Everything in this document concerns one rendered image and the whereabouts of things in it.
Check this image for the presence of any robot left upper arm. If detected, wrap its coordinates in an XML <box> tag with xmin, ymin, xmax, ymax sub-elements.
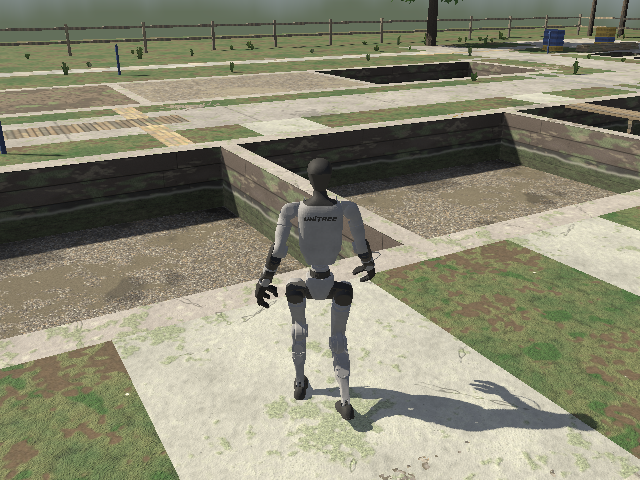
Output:
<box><xmin>272</xmin><ymin>202</ymin><xmax>299</xmax><ymax>259</ymax></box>

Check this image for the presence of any right robot thigh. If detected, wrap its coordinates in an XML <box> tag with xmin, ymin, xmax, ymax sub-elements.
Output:
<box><xmin>329</xmin><ymin>280</ymin><xmax>353</xmax><ymax>353</ymax></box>

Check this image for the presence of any robot right forearm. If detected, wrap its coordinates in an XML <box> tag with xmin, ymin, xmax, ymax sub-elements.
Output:
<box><xmin>358</xmin><ymin>239</ymin><xmax>375</xmax><ymax>271</ymax></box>

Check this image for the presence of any robot right hand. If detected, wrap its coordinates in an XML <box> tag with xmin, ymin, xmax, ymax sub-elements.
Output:
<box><xmin>352</xmin><ymin>265</ymin><xmax>376</xmax><ymax>282</ymax></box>

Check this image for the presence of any robot right upper arm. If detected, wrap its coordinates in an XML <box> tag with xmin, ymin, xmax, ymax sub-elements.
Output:
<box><xmin>341</xmin><ymin>201</ymin><xmax>368</xmax><ymax>254</ymax></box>

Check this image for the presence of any robot left forearm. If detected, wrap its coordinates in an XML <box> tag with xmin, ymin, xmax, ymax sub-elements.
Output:
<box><xmin>259</xmin><ymin>243</ymin><xmax>281</xmax><ymax>287</ymax></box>

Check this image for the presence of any robot left shin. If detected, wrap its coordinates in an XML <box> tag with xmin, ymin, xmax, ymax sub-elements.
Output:
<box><xmin>291</xmin><ymin>324</ymin><xmax>306</xmax><ymax>387</ymax></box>

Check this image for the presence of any robot left hand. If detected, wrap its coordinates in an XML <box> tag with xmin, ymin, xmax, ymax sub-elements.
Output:
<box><xmin>255</xmin><ymin>281</ymin><xmax>278</xmax><ymax>308</ymax></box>

